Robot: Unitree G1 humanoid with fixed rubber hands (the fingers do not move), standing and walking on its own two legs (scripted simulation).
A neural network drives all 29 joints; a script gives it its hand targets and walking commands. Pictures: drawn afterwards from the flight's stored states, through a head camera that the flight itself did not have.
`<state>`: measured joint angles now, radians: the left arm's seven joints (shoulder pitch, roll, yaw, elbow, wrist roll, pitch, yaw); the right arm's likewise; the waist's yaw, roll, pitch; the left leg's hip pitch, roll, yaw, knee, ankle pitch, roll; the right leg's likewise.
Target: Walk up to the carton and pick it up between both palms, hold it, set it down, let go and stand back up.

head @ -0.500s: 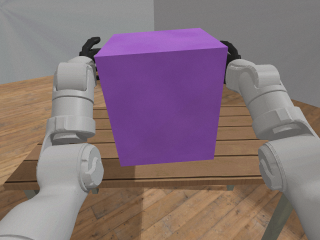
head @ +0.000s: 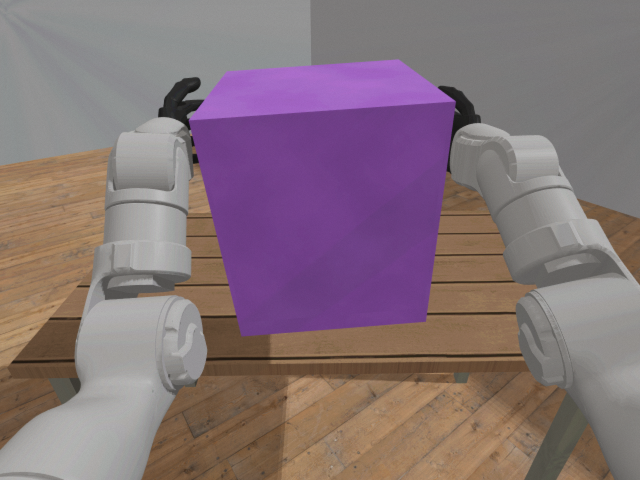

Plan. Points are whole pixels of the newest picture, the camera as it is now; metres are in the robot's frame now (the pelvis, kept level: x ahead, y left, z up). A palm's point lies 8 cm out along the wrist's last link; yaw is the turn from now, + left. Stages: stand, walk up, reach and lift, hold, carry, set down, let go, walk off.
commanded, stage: hold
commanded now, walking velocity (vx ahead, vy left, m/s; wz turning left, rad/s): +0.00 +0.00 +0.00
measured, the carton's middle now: (323, 192) +0.39 +0.01 +0.27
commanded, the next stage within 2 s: none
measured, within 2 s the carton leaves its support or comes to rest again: neither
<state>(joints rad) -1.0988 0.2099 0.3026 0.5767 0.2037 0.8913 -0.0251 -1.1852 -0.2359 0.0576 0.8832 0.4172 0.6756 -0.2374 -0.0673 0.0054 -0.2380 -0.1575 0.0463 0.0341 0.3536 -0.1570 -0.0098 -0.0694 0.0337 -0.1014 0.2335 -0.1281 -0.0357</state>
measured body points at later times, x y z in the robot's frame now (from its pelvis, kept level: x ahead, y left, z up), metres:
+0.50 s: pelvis -0.01 +0.00 +0.00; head -0.12 +0.01 +0.44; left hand +0.37 +0.17 +0.37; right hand +0.37 -0.16 +0.35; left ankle +0.02 +0.12 -0.75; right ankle +0.00 -0.10 -0.75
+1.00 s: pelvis +0.00 -0.01 +0.00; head -0.11 +0.00 +0.44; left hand +0.38 +0.17 +0.36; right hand +0.38 -0.16 +0.34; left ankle +0.02 +0.12 -0.75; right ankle +0.00 -0.10 -0.75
